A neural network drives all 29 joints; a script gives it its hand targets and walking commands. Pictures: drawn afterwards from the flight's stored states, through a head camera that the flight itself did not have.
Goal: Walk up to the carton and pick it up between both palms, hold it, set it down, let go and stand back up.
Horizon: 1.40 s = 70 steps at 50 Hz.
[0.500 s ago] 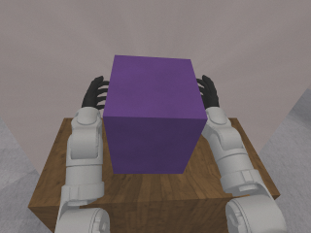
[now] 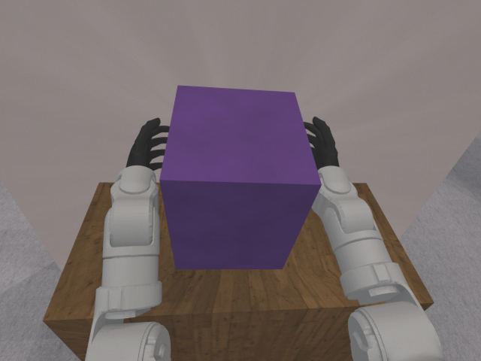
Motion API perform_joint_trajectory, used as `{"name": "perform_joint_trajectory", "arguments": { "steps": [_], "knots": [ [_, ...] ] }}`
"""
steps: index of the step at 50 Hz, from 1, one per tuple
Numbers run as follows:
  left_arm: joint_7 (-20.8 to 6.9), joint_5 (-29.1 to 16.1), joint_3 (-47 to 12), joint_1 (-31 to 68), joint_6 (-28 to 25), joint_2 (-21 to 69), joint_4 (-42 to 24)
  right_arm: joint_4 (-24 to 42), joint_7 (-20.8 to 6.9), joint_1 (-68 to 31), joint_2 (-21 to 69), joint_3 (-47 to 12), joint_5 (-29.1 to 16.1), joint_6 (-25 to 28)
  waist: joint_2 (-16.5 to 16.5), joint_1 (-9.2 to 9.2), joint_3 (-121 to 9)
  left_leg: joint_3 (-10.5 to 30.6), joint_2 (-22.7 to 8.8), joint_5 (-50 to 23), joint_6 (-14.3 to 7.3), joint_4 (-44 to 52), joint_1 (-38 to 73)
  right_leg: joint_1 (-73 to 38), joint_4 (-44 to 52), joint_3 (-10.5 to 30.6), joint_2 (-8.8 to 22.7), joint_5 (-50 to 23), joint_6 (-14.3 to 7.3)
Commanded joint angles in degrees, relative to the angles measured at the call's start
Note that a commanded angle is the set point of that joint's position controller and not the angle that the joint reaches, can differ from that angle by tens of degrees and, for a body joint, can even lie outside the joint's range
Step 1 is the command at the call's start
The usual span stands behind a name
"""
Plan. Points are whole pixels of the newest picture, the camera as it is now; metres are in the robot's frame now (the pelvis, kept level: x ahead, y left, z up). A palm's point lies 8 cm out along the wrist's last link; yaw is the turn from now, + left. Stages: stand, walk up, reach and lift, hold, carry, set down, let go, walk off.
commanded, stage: hold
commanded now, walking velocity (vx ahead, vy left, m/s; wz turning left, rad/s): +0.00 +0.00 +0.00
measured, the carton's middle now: (233, 183) +0.38 +0.01 +0.12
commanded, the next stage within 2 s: none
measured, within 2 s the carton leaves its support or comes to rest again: neither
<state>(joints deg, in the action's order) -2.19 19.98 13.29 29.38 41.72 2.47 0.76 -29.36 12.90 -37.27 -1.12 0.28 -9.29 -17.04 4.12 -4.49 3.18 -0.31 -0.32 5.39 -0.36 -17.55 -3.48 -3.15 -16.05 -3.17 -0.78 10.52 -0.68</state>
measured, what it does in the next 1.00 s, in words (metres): stands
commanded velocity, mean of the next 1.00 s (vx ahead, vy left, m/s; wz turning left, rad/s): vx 0.00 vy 0.00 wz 0.00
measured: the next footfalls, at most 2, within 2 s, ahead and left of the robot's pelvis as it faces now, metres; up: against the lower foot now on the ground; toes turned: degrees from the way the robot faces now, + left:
none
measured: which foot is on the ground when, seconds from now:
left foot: down 0.00-1.00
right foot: down 0.00-1.00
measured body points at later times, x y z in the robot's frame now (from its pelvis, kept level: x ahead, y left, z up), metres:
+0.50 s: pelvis +0.01 +0.00 +0.00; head -0.03 +0.03 +0.45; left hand +0.37 +0.15 +0.17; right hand +0.38 -0.14 +0.18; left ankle +0.06 +0.11 -0.75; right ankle -0.01 -0.11 -0.75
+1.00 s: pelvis +0.00 +0.00 +0.00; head -0.04 +0.03 +0.45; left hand +0.37 +0.15 +0.18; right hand +0.38 -0.14 +0.18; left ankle +0.06 +0.11 -0.75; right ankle -0.01 -0.11 -0.75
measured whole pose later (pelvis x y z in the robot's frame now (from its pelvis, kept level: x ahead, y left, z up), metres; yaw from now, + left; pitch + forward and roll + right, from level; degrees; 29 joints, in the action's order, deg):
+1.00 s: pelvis +0.00 +0.00 +0.00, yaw +0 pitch -9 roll +0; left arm -2.1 19.3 14.4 30.7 40.9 2.3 3.1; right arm -31.2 13.2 -38.7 -1.1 0.6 -9.8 -16.7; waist 4.1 -4.3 2.6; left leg -0.2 -0.4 5.8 -0.1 -17.6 -3.3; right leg -3.3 -16.3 -3.3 -0.9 11.1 -0.8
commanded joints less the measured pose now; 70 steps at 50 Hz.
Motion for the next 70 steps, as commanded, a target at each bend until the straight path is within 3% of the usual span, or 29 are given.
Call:
{"name": "perform_joint_trajectory", "arguments": {
  "steps": [1, 7, 14, 22, 31, 70],
  "knots": [
    [-6.25, -9.7, -26.02, 41.67, -5.02, 30.29, -4.05, 15.3, -8.25, -43.36, 30.93, -16.11, -0.97, 5.74, -5.47, 0.18, -22.53, -1.37, -0.32, -0.2, -0.72, 1.81, 14.96, 9.87, 3.27, -2.71, -1.03, 1.29, 2.65],
    [-6.46, -9.76, -25.54, 38.52, -5.0, 30.4, -4.55, 15.73, -6.91, -42.31, 30.97, -19.1, -2.74, 5.99, -4.74, -0.22, -27.25, -1.25, 1.12, -11.39, 0.05, -1.82, 18.28, 4.29, 2.14, -2.07, -1.34, -10.65, 4.0],
    [-7.78, -9.21, -25.46, 36.61, -5.01, 29.21, -7.06, 17.63, -5.3, -39.35, 31.01, -21.67, -4.93, 4.96, -4.77, -0.62, -24.73, -0.9, 2.03, -15.03, 1.13, -2.17, 17.15, 1.16, 1.42, -1.97, -1.33, -16.88, 4.9],
    [-6.97, -10.95, -28.32, 38.24, -5.51, 30.04, -9.03, 20.58, -5.26, -39.59, 31.72, -22.6, -5.16, 4.15, -5.48, -0.6, -24.62, -0.51, 1.61, -13.28, 1.45, -2.15, 17.32, 4.22, 1.95, -2.05, -1.6, -13.36, 4.25],
    [-6.87, -10.71, -26.65, 39.49, -5.24, 30.17, -6.1, 17.93, -5.93, -40.94, 31.73, -20.51, -3.53, 4.01, -4.6, -0.11, -24.64, -0.97, 1.13, -7.69, 0.15, -0.55, 16.23, 5.73, 2.56, -1.8, -1.26, -7.89, 3.98],
    [-6.8, -10.11, -26.39, 39.19, -5.25, 30.19, -6.21, 17.16, -6.06, -41.13, 31.37, -20.4, -3.96, 4.76, -5.16, -0.28, -25.08, -0.92, 1.28, -10.76, 0.61, -1.36, 17.08, 4.79, 2.25, -2.05, -1.45, -10.0, 4.03]
  ]
}}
